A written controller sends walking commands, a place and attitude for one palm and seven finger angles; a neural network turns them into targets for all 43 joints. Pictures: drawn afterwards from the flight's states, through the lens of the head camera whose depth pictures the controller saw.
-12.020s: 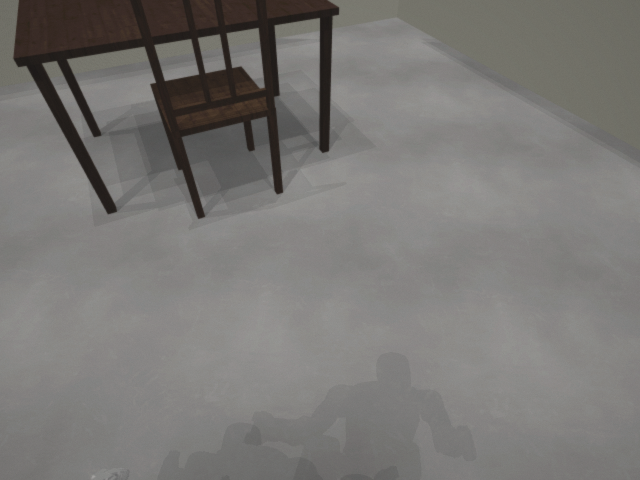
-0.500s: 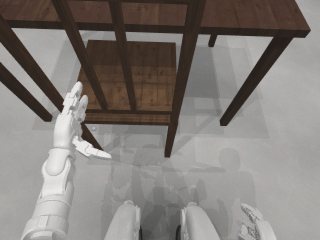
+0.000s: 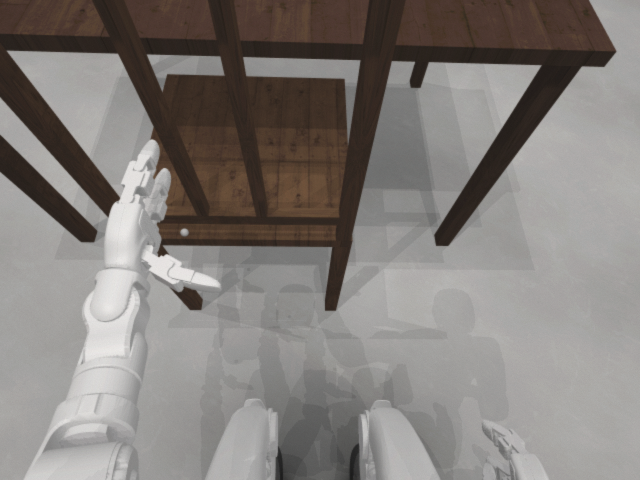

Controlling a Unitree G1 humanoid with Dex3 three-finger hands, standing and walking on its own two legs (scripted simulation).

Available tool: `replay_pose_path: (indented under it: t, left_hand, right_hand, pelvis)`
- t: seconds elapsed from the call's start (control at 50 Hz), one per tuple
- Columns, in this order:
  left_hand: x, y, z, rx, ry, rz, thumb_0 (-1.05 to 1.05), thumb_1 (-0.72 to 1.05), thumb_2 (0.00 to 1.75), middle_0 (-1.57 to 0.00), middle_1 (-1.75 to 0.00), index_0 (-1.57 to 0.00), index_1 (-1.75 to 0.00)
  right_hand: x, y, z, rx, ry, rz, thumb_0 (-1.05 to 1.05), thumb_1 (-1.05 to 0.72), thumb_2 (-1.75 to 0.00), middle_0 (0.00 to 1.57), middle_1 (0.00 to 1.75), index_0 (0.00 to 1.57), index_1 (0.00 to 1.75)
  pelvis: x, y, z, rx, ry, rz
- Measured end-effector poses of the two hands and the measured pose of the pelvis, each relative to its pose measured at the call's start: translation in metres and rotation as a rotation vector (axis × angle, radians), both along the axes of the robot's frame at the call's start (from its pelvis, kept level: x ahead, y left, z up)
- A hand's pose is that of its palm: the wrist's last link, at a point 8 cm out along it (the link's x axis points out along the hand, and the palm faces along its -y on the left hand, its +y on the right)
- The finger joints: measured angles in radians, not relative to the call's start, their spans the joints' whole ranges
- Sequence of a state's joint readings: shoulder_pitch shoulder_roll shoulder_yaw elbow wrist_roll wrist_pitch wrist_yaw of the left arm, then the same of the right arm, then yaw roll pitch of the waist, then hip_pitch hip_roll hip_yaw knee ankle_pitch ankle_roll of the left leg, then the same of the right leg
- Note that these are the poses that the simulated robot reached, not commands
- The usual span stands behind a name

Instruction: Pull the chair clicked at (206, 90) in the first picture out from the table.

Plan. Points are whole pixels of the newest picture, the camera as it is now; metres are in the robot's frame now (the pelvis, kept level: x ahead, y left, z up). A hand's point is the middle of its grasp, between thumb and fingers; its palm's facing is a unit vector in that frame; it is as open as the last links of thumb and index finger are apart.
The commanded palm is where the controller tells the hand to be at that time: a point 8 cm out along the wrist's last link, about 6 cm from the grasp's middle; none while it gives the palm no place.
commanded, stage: push the fingers through the gap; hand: left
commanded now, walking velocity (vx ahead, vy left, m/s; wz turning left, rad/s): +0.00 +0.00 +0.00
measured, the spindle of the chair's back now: (169, 135) +0.52 +0.19 +0.07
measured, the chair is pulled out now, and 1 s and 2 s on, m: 0.00 0.00 0.00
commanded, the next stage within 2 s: hook a spindle and tug to test in 1.20 s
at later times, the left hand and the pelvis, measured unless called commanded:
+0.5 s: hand (190, 195) +0.46 +0.17 +0.02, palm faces +0.00 -1.00 -0.05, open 16.9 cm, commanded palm +0.43 +0.22 +0.02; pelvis +0.00 +0.00 +0.00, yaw -1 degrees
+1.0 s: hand (187, 178) +0.49 +0.18 +0.02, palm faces +0.00 -1.00 -0.03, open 16.9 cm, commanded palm +0.46 +0.22 +0.02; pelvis +0.00 +0.01 -0.01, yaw -2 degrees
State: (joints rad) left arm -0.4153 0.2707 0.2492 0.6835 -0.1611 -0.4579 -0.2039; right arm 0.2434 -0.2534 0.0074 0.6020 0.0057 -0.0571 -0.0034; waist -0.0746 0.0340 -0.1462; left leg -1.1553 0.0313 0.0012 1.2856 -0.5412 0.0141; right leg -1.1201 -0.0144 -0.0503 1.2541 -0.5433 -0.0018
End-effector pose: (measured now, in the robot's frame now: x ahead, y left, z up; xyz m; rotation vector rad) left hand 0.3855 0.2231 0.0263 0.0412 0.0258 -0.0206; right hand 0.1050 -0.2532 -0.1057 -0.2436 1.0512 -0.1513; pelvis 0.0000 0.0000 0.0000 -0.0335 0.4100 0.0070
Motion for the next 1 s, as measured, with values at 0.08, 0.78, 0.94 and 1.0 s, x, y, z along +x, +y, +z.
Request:
replay_pose_path:
  t: [0.08,0.78,0.94,1.0]
  left_hand:
    - [0.008,0.003,-0.001,0.003,0.001,0.014,-0.01,-0.50,0.30,-0.06,-0.08,-0.07,-0.08]
    - [0.073,0.003,0.001,-0.005,-0.011,0.018,-0.01,-0.50,0.30,-0.06,-0.08,-0.07,-0.08]
    - [0.083,0.004,0.000,-0.013,-0.009,0.015,-0.01,-0.49,0.30,-0.06,-0.08,-0.07,-0.08]
    - [0.081,0.008,-0.002,-0.011,-0.002,0.017,-0.01,-0.49,0.30,-0.06,-0.08,-0.07,-0.08]
  right_hand:
    - [-0.009,-0.002,-0.001,-0.006,0.024,-0.012,0.00,-0.90,-0.90,0.20,0.30,0.20,0.30]
    - [-0.059,-0.005,-0.009,-0.023,0.213,-0.065,0.00,-0.90,-0.90,0.20,0.30,0.20,0.30]
    - [-0.068,-0.003,-0.009,-0.021,0.239,-0.087,0.00,-0.90,-0.90,0.20,0.30,0.20,0.30]
    - [-0.071,0.000,-0.008,-0.016,0.248,-0.093,0.00,-0.90,-0.90,0.20,0.30,0.20,0.30]
  pelvis:
    - [-0.001,0.000,-0.001,-0.001,0.004,-0.002]
    - [-0.001,0.003,-0.007,-0.014,0.052,-0.008]
    - [-0.001,0.005,-0.009,-0.017,0.061,-0.017]
    - [-0.001,0.006,-0.008,-0.017,0.060,-0.020]
